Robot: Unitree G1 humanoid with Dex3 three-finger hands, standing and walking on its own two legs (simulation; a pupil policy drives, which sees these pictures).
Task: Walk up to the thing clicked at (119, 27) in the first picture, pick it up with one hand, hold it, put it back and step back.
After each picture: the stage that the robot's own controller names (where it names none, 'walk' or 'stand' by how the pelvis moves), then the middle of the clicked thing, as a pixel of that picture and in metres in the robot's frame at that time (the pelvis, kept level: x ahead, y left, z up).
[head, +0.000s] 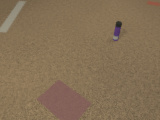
stand; (117, 31) +1.57 -0.48 -0.65
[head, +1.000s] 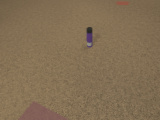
walk; (89, 37) +1.50 -0.04 -0.62
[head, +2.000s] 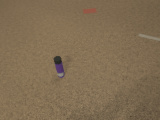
walk; (59, 67) +1.00 +0.25 -0.65
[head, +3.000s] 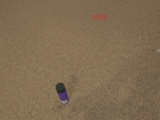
walk; (62, 94) +0.66 +0.22 -0.65
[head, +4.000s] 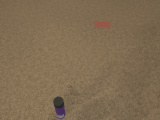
stand; (59, 108) +0.53 +0.16 -0.63
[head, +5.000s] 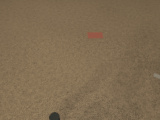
stand; out of the picture +0.47 +0.17 -0.65
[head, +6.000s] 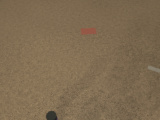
stand; out of the picture +0.47 +0.20 -0.66
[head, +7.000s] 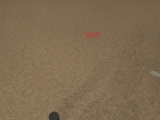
stand; out of the picture +0.49 +0.18 -0.66
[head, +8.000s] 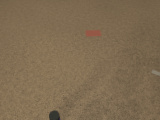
stand; out of the picture +0.48 +0.18 -0.66
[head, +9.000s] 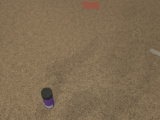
go down; (48, 99) +0.50 +0.17 -0.59
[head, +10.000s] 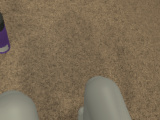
go down; out of the picture +0.55 +0.23 -0.23
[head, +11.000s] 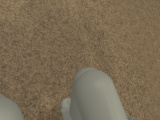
close in; out of the picture +0.54 +0.27 -0.19
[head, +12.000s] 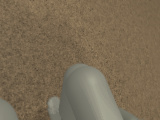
close; out of the picture +0.52 +0.29 -0.17
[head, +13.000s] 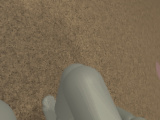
lift; out of the picture +0.50 +0.28 -0.18
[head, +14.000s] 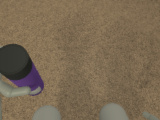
lift; (25, 75) +0.35 +0.17 +0.01
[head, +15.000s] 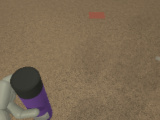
hold; (36, 99) +0.30 +0.15 +0.02
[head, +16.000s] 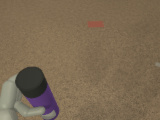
hold; (41, 98) +0.30 +0.13 +0.03
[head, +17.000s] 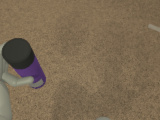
crouch; (29, 68) +0.40 +0.15 -0.03
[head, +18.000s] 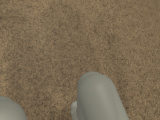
lower; out of the picture +0.54 +0.23 -0.06
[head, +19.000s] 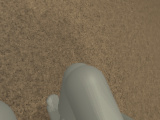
lower; out of the picture +0.48 +0.27 -0.18
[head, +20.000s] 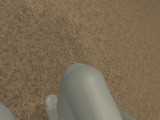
lower; out of the picture +0.48 +0.28 -0.18
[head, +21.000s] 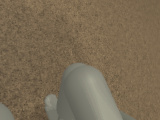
lower; out of the picture +0.48 +0.28 -0.18
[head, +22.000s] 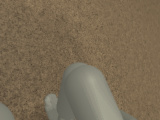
lower; out of the picture +0.48 +0.28 -0.18
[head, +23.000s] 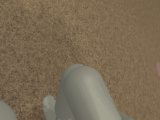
open; out of the picture +0.48 +0.26 -0.19
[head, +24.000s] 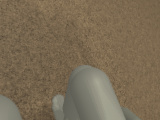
stand; out of the picture +0.48 +0.25 -0.19
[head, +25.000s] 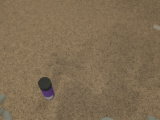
stand; (47, 89) +0.48 +0.16 -0.48
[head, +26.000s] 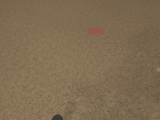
stand; out of the picture +0.45 +0.14 -0.60
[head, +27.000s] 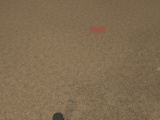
stand; out of the picture +0.45 +0.14 -0.60
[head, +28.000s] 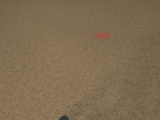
stand; out of the picture +0.46 +0.13 -0.65
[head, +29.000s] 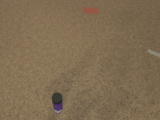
walk; (57, 103) +0.50 +0.11 -0.64
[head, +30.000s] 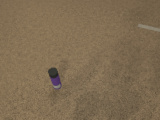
walk; (55, 79) +0.68 +0.21 -0.63
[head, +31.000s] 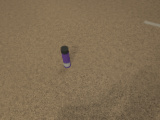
walk; (66, 57) +0.99 +0.17 -0.63
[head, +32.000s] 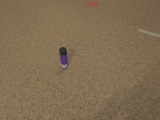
stand; (63, 58) +1.06 +0.16 -0.64
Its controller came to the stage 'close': yes
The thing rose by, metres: 0.68
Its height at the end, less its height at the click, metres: +0.00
